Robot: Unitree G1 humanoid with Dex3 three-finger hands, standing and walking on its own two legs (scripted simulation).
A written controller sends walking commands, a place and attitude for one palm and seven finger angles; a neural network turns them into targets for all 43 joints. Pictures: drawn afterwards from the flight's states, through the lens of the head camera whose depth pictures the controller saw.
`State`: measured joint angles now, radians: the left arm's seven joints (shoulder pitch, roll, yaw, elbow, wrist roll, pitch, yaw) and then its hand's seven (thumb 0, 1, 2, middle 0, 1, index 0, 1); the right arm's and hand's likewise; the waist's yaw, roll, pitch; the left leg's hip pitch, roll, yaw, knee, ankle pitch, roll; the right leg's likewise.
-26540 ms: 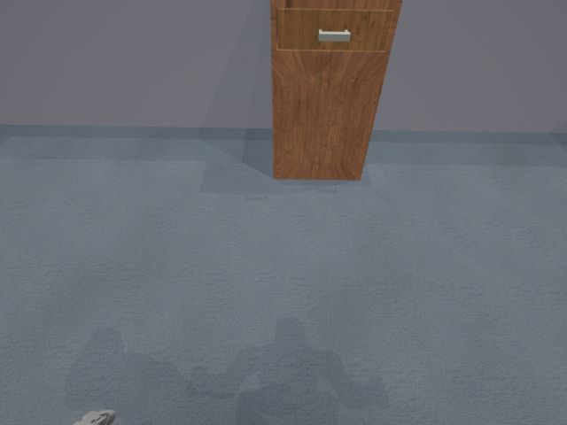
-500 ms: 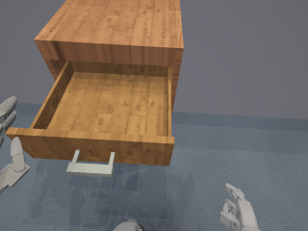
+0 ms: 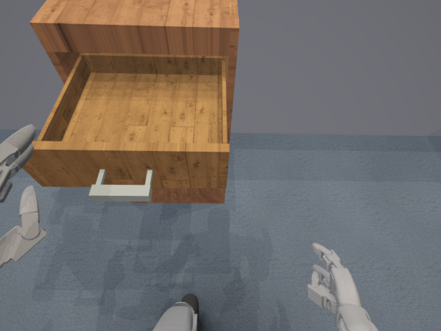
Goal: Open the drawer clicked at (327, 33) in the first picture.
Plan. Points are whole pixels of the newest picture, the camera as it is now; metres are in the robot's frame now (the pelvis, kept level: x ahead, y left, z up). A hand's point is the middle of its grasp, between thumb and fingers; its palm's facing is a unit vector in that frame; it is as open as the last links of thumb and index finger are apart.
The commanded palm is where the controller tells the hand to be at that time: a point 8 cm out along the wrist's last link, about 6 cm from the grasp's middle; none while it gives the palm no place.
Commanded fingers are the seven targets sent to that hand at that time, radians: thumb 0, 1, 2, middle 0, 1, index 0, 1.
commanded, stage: stop stepping back and stand still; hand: left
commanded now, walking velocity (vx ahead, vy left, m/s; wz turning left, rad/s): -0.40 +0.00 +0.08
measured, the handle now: (123, 183) +0.37 +0.22 +0.00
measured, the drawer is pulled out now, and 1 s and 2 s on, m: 0.30 0.30 0.30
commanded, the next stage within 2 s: let the arm hang, fingers relaxed in 0.74 s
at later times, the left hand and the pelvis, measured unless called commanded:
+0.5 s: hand out of the picture +0.07 +0.24 +0.18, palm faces +0.42 -0.77 -0.48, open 7.4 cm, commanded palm +0.01 +0.28 +0.19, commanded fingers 0.00 0.90 0.90 -0.20 -0.30 -0.20 -0.30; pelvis -0.10 -0.01 +0.01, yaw +5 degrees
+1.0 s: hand out of the picture +0.07 +0.23 -0.06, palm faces +0.23 -0.91 -0.34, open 7.4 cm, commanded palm none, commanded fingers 0.00 0.90 0.90 -0.20 -0.30 -0.20 -0.30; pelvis -0.09 -0.01 -0.01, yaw +7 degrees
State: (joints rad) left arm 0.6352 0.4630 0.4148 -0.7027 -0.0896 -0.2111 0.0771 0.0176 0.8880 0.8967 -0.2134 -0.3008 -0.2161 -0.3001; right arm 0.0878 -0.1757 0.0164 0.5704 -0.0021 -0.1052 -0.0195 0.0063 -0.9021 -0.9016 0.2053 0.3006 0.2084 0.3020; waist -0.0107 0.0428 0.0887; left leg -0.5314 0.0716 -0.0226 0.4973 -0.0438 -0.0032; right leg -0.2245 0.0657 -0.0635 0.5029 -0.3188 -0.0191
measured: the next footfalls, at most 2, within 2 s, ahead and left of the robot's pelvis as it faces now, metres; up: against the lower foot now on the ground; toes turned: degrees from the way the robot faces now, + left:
left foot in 0.24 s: -0.07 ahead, +0.12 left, +0.00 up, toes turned +5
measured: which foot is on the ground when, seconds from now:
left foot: down 0.00-0.00, up 0.02-0.22, down 0.24-1.00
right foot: down 0.00-1.00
